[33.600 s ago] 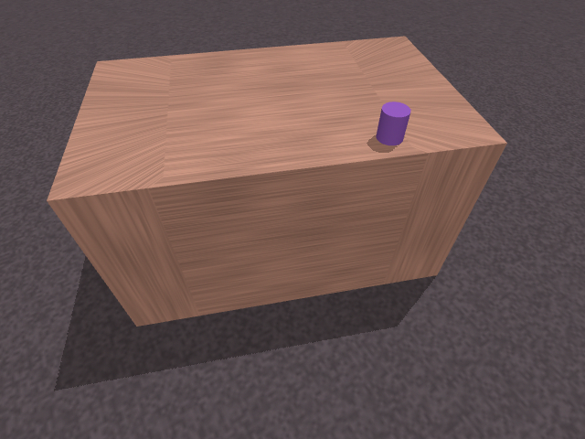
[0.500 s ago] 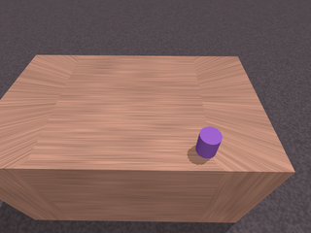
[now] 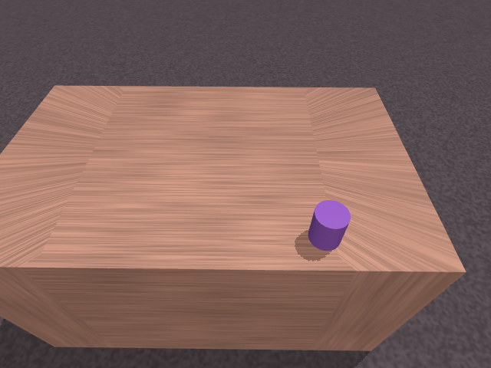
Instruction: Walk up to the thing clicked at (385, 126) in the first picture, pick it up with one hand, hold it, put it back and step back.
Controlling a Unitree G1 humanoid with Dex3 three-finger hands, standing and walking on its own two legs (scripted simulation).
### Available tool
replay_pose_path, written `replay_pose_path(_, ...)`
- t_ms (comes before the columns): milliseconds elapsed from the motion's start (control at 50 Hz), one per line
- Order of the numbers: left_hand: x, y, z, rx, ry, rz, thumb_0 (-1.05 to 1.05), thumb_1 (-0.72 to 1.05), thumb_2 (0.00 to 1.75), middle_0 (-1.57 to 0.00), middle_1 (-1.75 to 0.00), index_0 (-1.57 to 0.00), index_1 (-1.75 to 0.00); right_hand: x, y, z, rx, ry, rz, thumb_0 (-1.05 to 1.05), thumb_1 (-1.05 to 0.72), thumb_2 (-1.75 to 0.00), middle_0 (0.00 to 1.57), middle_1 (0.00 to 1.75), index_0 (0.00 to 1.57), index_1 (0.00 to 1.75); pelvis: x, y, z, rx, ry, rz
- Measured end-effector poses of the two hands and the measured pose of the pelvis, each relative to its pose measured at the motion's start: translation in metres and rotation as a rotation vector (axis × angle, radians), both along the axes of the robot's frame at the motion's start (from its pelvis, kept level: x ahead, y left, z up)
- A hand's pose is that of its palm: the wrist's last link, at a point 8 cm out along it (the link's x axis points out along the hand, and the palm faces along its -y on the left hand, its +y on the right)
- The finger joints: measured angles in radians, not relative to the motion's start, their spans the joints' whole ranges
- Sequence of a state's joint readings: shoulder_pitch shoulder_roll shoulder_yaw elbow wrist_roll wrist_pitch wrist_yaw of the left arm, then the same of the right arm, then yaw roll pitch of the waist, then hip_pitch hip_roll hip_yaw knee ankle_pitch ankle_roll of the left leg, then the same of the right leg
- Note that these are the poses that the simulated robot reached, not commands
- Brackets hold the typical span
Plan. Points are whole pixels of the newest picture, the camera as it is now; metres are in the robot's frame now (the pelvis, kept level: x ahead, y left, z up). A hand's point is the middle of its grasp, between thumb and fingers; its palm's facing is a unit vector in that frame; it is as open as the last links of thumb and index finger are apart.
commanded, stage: stand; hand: right
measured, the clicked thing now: (328, 225) +0.43 -0.17 -0.09
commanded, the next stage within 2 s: step back in 0.20 s
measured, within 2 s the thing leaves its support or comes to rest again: neither
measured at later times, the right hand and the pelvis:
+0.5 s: hand out of the picture +0.05 -0.27 -0.17, palm faces +0.01 +0.91 -0.40, open 7.4 cm; pelvis -0.05 +0.02 -0.02, yaw +0 degrees
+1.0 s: hand out of the picture -0.07 -0.26 -0.18, palm faces +0.06 +0.92 -0.39, open 7.4 cm; pelvis -0.15 +0.01 -0.03, yaw -4 degrees
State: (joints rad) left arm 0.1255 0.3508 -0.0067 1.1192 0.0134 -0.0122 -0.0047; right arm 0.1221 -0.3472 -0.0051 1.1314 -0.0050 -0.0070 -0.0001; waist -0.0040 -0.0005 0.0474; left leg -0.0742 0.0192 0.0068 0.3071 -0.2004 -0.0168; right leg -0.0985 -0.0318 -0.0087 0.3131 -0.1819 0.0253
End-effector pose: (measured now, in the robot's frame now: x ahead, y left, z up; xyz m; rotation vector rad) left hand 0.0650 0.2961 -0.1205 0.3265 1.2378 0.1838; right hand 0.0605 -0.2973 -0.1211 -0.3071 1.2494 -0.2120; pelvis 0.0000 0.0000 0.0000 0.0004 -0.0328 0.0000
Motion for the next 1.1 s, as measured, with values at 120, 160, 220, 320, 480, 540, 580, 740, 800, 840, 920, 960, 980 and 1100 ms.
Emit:
replay_pose_path(120, 0.003, 0.0, 0.0, 0.0, -0.008, 0.0, 0.0, 0.9, 0.9, -0.21, -0.3, -0.21, -0.3, 0.002, 0.0, 0.001, -0.002, -0.006, 0.001, 0.01, -0.9, -0.9, 0.2, 0.3, 0.2, 0.3, 0.001, 0.0, 0.0, 0.0, -0.001, 0.001)
replay_pose_path(160, 0.003, 0.0, 0.001, 0.0, -0.008, 0.0, 0.0, 0.9, 0.9, -0.21, -0.3, -0.21, -0.3, 0.003, 0.0, 0.001, -0.002, -0.008, 0.002, 0.01, -0.9, -0.9, 0.2, 0.3, 0.2, 0.3, 0.001, 0.0, 0.0, 0.0, -0.001, 0.0)
replay_pose_path(220, 0.004, 0.0, 0.0, -0.002, -0.009, 0.005, 0.0, 0.9, 0.9, -0.21, -0.3, -0.21, -0.3, 0.003, -0.001, 0.0, 0.0, -0.006, 0.0, 0.01, -0.9, -0.9, 0.2, 0.3, 0.2, 0.3, 0.0, 0.0, 0.0, 0.0, 0.003, -0.001)
replay_pose_path(320, 0.004, 0.009, -0.002, 0.02, -0.027, 0.022, 0.0, 0.9, 0.9, -0.21, -0.3, -0.21, -0.3, 0.002, -0.008, -0.003, -0.01, -0.006, -0.008, 0.01, -0.9, -0.9, 0.2, 0.3, 0.2, 0.3, -0.015, -0.001, -0.006, -0.001, 0.007, 0.0)
replay_pose_path(480, 0.0, 0.026, -0.01, 0.045, -0.064, -0.025, 0.0, 0.9, 0.9, -0.21, -0.3, -0.21, -0.3, -0.012, -0.015, -0.006, -0.061, -0.029, -0.003, 0.01, -0.9, -0.9, 0.2, 0.3, 0.2, 0.3, -0.048, 0.011, -0.021, 0.003, -0.001, 0.002)
replay_pose_path(540, 0.004, 0.037, -0.018, 0.042, -0.089, -0.055, 0.0, 0.9, 0.9, -0.21, -0.3, -0.21, -0.3, -0.03, -0.008, -0.004, -0.081, -0.035, -0.008, 0.01, -0.9, -0.9, 0.2, 0.3, 0.2, 0.3, -0.058, 0.024, -0.028, 0.003, 0.008, 0.003)
replay_pose_path(580, 0.008, 0.045, -0.026, 0.038, -0.116, -0.058, 0.0, 0.9, 0.9, -0.21, -0.3, -0.21, -0.3, -0.048, -0.003, -0.007, -0.107, -0.023, 0.001, 0.01, -0.9, -0.9, 0.2, 0.3, 0.2, 0.3, -0.066, 0.031, -0.036, -0.005, 0.012, 0.005)
replay_pose_path(740, -0.018, 0.042, -0.024, 0.02, -0.088, -0.074, 0.0, 0.9, 0.9, -0.2, -0.3, -0.21, -0.3, -0.108, 0.015, 0.003, -0.104, 0.047, -0.031, 0.01, -0.9, -0.9, 0.2, 0.3, 0.2, 0.3, -0.093, 0.034, -0.021, -0.018, 0.015, -0.025)
replay_pose_path(800, -0.037, 0.038, -0.022, 0.019, -0.055, -0.092, 0.0, 0.9, 0.9, -0.2, -0.3, -0.21, -0.3, -0.117, 0.015, 0.002, -0.098, 0.019, -0.04, 0.01, -0.9, -0.9, 0.2, 0.3, 0.2, 0.3, -0.104, 0.033, -0.02, -0.018, 0.016, -0.046)
replay_pose_path(840, -0.048, 0.034, -0.021, 0.023, -0.043, -0.103, 0.0, 0.9, 0.9, -0.21, -0.3, -0.21, -0.3, -0.123, 0.012, -0.001, -0.091, -0.001, -0.042, 0.01, -0.9, -0.9, 0.2, 0.3, 0.2, 0.3, -0.112, 0.03, -0.021, -0.015, 0.014, -0.059)
replay_pose_path(920, -0.069, 0.025, -0.02, 0.048, -0.051, -0.112, 0.0, 0.9, 0.9, -0.21, -0.3, -0.21, -0.3, -0.133, -0.001, -0.017, -0.069, -0.034, -0.048, 0.01, -0.89, -0.9, 0.2, 0.3, 0.21, 0.3, -0.13, 0.02, -0.031, -0.013, 0.005, -0.084)
replay_pose_path(960, -0.083, 0.019, -0.015, 0.051, -0.053, -0.112, 0.0, 0.9, 0.9, -0.21, -0.3, -0.21, -0.3, -0.137, -0.005, -0.021, -0.057, -0.044, -0.058, 0.01, -0.9, -0.9, 0.2, 0.3, 0.2, 0.3, -0.14, 0.016, -0.031, -0.027, -0.006, -0.071)
replay_pose_path(980, -0.089, 0.017, -0.012, 0.049, -0.056, -0.111, 0.0, 0.9, 0.9, -0.21, -0.3, -0.21, -0.3, -0.139, -0.005, -0.021, -0.053, -0.045, -0.062, 0.01, -0.9, -0.9, 0.2, 0.3, 0.2, 0.3, -0.144, 0.015, -0.029, -0.014, -0.007, -0.074)
replay_pose_path(1100, -0.113, 0.016, 0.007, 0.056, -0.098, -0.088, 0.01, 0.9, 0.9, -0.21, -0.3, -0.21, -0.3, -0.158, -0.004, -0.016, -0.046, -0.053, -0.035, 0.01, -0.9, -0.9, 0.2, 0.3, 0.2, 0.3, -0.168, 0.018, -0.019, 0.02, 0.008, -0.061)
